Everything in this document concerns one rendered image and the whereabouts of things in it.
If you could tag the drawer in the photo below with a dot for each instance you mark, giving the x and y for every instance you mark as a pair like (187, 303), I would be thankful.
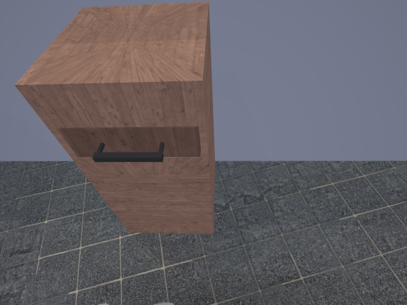
(179, 141)

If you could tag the handle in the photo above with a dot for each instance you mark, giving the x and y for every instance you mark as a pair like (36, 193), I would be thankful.
(101, 156)

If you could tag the cabinet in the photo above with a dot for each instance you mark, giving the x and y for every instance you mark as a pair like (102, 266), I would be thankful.
(143, 65)

